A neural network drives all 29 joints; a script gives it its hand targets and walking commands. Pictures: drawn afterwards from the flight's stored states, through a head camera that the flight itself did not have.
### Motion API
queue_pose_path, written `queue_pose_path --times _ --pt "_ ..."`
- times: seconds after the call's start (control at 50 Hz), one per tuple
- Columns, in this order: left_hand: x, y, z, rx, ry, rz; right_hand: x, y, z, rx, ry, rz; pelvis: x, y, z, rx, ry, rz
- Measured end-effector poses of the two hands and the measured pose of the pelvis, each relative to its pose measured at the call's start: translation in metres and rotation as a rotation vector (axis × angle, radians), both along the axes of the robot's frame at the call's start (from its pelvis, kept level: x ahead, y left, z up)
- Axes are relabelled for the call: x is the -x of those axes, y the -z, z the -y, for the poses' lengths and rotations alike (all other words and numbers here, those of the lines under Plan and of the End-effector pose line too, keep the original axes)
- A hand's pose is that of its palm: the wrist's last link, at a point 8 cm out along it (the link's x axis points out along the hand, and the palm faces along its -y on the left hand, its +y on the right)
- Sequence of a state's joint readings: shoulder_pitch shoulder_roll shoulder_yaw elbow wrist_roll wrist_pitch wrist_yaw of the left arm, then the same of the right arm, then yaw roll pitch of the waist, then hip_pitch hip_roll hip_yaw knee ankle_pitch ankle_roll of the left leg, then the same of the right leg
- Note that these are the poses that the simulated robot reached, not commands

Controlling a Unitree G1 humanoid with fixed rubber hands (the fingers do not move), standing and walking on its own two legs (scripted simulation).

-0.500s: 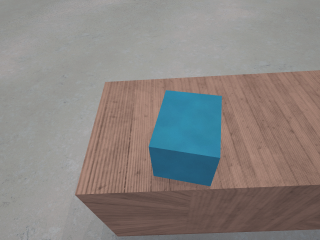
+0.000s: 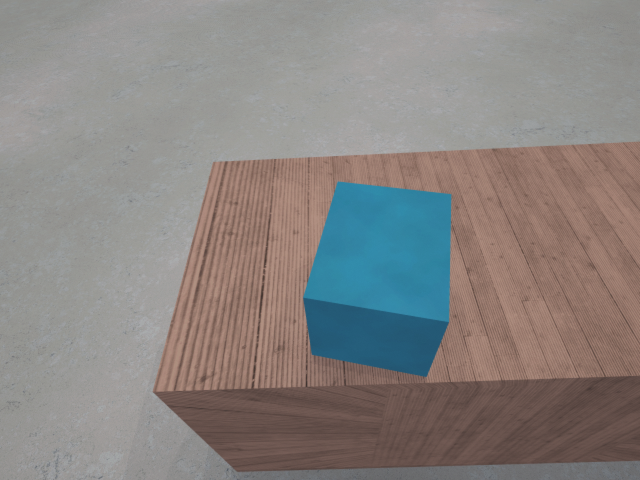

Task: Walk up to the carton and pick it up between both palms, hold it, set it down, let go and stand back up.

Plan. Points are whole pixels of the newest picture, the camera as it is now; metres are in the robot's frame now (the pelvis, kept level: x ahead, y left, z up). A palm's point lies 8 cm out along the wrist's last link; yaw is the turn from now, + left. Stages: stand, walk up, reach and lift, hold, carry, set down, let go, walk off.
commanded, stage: stand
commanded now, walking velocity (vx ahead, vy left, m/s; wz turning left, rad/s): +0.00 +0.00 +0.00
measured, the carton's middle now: (380, 275) +0.43 -0.06 -0.05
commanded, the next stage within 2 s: none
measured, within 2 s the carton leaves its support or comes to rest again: neither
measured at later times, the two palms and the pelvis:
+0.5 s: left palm out of the picture +0.07 +0.26 -0.11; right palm out of the picture +0.08 -0.25 -0.11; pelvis +0.00 +0.01 +0.00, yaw +0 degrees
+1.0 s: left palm out of the picture +0.05 +0.26 -0.11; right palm out of the picture +0.06 -0.25 -0.12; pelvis +0.00 +0.01 +0.00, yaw +0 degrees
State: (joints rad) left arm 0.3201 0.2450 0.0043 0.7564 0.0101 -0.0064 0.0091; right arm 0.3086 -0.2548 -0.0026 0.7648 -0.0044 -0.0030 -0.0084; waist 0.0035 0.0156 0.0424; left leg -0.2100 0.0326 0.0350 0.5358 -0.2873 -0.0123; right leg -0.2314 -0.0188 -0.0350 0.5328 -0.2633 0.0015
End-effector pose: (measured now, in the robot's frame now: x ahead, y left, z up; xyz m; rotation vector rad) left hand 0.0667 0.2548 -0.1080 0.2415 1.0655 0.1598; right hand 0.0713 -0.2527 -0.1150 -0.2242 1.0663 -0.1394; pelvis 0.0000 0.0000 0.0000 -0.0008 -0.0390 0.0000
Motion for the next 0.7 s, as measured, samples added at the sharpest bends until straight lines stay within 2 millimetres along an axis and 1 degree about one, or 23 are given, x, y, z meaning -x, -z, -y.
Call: queue_pose_path --times 0.12,0.32,0.7 --pt "-0.0014 0.0013 -0.0007 0.004 0.001 -0.005 0.0006 -0.0016 -0.0006 0.004 0.005 0.0 -0.0011 -0.0005 -0.0012 0.0 -0.001 0.003" --pt "-0.0066 0.0011 -0.001 0.009 0.004 0.007 -0.0046 -0.0039 -0.0023 0.004 0.014 0.02 -0.0021 -0.0008 -0.0038 -0.001 -0.002 0.005" --pt "0.003 0.0007 -0.008 -0.005 -0.008 -0.025 -0.0017 -0.0012 -0.007 -0.007 0.02 0.014 -0.001 -0.0016 -0.0078 -0.005 0.002 0.007"
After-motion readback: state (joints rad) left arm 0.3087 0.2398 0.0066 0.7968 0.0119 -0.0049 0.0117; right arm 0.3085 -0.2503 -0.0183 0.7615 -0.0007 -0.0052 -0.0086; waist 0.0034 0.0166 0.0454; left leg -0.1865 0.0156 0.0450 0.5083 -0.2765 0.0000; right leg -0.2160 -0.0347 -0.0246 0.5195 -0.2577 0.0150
